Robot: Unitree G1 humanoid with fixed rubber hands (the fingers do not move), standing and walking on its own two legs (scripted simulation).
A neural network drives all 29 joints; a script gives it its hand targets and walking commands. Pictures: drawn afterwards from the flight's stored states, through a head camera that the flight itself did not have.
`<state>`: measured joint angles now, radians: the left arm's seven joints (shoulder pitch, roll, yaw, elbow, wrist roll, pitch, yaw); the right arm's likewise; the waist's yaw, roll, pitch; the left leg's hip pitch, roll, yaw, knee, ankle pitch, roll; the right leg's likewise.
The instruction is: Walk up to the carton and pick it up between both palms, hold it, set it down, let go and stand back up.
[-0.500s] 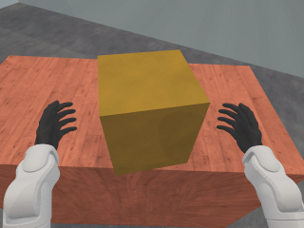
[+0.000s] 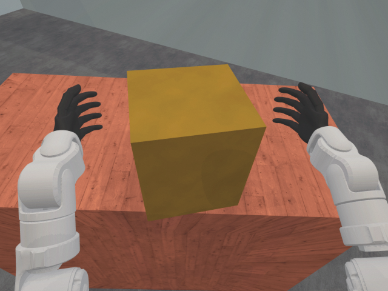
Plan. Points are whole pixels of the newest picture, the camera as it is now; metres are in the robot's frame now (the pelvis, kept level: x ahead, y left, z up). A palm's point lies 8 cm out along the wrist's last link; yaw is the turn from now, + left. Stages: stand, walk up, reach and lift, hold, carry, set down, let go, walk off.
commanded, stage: reach and lift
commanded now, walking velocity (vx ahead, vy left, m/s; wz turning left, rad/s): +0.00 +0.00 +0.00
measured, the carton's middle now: (187, 144) +0.39 +0.04 +0.10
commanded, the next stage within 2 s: none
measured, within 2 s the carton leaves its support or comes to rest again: neither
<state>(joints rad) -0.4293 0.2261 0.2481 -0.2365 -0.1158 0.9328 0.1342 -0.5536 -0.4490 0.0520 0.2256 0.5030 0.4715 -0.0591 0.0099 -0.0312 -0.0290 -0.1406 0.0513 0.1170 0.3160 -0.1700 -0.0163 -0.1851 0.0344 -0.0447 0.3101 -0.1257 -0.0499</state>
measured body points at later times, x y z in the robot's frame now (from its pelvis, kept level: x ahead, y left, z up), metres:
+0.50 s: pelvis +0.00 -0.01 +0.00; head +0.00 +0.00 +0.45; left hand +0.39 +0.25 +0.24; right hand +0.45 -0.17 +0.24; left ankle +0.00 +0.13 -0.75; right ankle +0.03 -0.09 -0.75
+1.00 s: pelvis +0.00 -0.01 +0.00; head +0.03 +0.01 +0.45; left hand +0.39 +0.24 +0.15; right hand +0.45 -0.15 +0.15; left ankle +0.00 +0.13 -0.75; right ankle +0.03 -0.09 -0.75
